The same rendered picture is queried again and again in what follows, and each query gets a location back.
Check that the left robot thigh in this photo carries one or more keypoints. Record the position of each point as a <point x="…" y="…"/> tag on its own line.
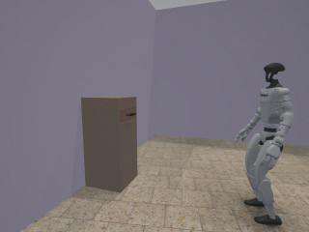
<point x="261" y="171"/>

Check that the robot right upper arm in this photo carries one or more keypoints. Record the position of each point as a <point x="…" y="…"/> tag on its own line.
<point x="259" y="109"/>

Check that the robot left hand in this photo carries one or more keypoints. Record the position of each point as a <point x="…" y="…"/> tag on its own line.
<point x="272" y="151"/>

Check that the robot left upper arm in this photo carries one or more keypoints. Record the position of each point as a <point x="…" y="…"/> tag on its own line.
<point x="284" y="97"/>

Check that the right robot forearm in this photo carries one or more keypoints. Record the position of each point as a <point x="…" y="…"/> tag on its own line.
<point x="253" y="122"/>

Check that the robot right hand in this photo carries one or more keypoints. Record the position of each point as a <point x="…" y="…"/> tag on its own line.
<point x="244" y="132"/>

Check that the drawer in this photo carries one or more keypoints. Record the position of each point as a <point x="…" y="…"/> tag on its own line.
<point x="124" y="114"/>

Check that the cabinet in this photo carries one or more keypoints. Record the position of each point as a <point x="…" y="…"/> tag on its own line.
<point x="110" y="148"/>

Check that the left robot forearm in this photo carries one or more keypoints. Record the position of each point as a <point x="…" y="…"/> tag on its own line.
<point x="283" y="128"/>

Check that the robot right foot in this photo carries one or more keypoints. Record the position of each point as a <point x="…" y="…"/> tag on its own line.
<point x="254" y="202"/>

